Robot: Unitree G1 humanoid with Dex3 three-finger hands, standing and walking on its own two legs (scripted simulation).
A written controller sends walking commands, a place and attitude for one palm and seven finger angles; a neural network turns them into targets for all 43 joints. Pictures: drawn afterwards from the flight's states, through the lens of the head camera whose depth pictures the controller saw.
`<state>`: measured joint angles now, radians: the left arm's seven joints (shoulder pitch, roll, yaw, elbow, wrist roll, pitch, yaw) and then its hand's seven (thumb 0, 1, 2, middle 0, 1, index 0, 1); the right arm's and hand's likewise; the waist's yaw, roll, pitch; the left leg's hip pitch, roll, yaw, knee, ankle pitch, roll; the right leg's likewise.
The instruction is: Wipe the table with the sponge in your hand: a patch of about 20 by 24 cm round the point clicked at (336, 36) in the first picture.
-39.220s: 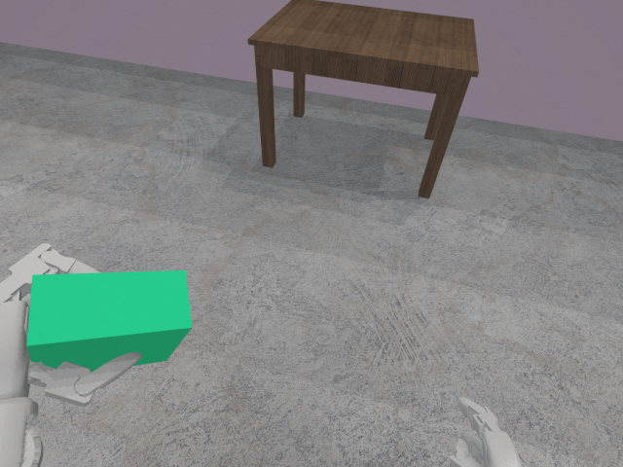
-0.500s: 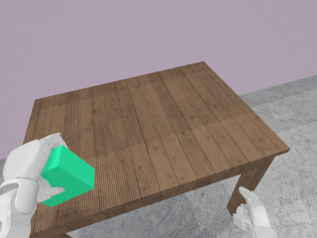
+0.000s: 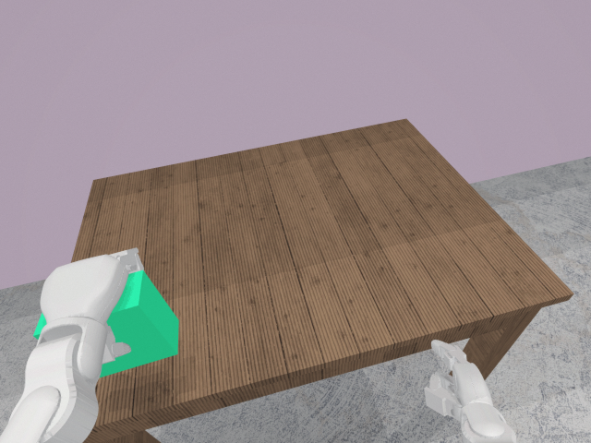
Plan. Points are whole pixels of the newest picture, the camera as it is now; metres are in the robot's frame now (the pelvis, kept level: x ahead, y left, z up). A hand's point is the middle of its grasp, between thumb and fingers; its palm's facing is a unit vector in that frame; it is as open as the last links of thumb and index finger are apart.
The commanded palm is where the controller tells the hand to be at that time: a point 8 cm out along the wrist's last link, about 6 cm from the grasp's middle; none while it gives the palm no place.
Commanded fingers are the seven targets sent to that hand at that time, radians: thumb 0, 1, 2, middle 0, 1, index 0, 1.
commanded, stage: turn the palm down, sponge in hand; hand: left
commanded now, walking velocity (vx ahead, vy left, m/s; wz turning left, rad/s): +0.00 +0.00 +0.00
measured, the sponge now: (123, 334) +0.22 +0.29 +0.03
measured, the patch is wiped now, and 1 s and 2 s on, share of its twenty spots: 0.00 0.00 0.00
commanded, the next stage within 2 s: move the sponge above the wiping area in 0.38 s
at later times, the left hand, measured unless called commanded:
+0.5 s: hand (116, 310) +0.22 +0.28 +0.09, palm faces +0.00 -0.08 -1.00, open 10.2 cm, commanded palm +0.19 +0.27 +0.15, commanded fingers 0.00 0.10 1.30 -1.20 -1.60 -1.20 -1.60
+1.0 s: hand (134, 316) +0.23 +0.27 +0.07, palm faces -0.02 -0.09 -1.00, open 10.2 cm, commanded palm +0.20 +0.26 +0.13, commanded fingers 0.00 0.10 1.30 -1.20 -1.60 -1.20 -1.60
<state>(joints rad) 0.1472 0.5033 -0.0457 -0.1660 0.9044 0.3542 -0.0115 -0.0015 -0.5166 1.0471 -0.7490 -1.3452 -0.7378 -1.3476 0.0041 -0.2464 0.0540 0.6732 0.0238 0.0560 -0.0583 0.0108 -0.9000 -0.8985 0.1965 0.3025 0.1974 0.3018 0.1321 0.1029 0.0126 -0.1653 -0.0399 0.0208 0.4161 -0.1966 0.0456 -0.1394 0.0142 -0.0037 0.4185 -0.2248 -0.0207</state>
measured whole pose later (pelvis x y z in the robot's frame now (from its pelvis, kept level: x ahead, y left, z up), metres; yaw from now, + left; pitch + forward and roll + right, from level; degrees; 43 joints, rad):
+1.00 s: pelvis +0.00 -0.02 +0.00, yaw +0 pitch -3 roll +0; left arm 0.11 0.46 -0.07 -0.03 0.92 0.32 0.04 0.00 -0.52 1.05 -0.75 -1.35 -0.74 -1.35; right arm 0.02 -0.26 0.02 0.71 0.03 0.03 -0.06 0.01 -0.90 -0.90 0.20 0.30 0.20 0.30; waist 0.12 0.10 0.01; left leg -0.16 -0.02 0.01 0.41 -0.19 0.03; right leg -0.14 0.04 -0.01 0.41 -0.22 -0.04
